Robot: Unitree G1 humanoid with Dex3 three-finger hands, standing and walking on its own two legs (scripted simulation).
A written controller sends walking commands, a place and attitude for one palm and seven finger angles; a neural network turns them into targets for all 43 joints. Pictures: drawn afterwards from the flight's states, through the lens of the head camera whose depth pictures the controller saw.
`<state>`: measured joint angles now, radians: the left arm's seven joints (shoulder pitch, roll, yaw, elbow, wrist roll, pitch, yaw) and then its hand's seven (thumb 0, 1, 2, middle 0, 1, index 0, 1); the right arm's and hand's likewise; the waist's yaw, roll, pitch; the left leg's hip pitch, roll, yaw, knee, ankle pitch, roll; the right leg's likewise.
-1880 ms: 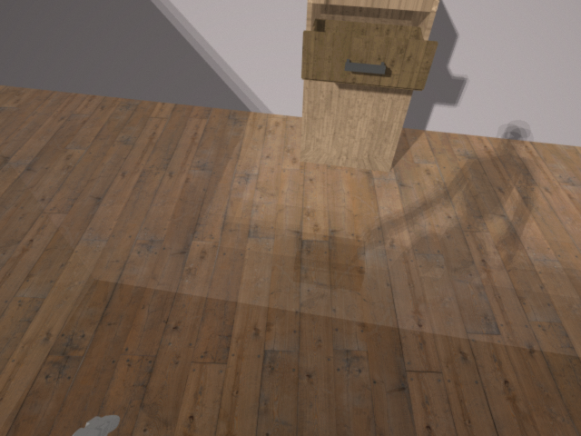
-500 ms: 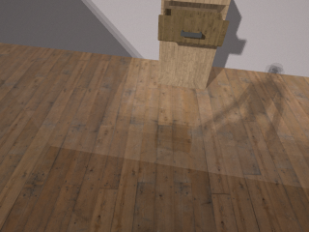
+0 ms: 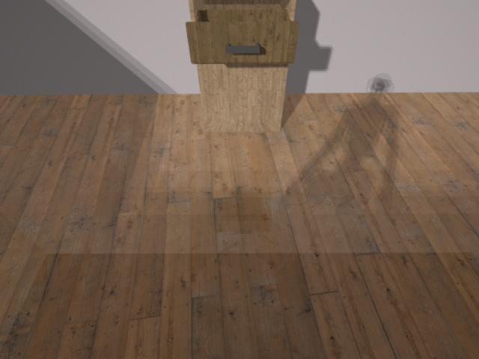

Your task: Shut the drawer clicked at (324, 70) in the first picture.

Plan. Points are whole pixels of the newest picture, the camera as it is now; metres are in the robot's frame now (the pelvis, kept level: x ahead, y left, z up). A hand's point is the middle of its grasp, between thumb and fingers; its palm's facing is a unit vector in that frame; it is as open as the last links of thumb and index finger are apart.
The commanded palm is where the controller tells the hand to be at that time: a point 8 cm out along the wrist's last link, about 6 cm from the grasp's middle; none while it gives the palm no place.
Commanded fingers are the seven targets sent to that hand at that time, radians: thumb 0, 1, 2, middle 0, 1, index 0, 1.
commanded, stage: walk to a spot facing it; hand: left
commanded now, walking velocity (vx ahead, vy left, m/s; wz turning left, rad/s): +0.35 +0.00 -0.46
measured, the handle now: (242, 47) +1.23 +0.06 -0.06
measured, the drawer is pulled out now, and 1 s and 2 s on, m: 0.29 0.29 0.29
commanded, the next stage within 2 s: turn to face it in 1.42 s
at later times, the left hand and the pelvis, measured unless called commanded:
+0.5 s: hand out of the picture +0.15 +0.17 -0.17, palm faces -0.04 -0.99 -0.16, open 7.4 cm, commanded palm none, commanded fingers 0.00 0.90 0.90 -0.20 -0.30 -0.20 -0.30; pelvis +0.19 +0.00 +0.00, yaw -9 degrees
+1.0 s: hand (203, 196) +0.54 +0.14 -0.16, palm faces -0.38 -0.91 -0.15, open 7.4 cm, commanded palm none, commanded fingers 0.00 0.90 0.90 -0.20 -0.30 -0.20 -0.30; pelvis +0.38 +0.01 +0.01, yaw -23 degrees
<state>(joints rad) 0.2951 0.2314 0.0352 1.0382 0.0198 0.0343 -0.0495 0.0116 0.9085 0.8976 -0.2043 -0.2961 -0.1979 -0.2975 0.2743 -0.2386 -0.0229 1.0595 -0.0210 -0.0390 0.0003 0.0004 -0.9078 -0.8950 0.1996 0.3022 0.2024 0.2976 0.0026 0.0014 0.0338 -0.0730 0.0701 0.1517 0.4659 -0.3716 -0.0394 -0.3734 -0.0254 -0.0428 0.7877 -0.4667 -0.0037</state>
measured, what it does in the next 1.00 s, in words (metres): walks ahead, turning right: right foot, then left foot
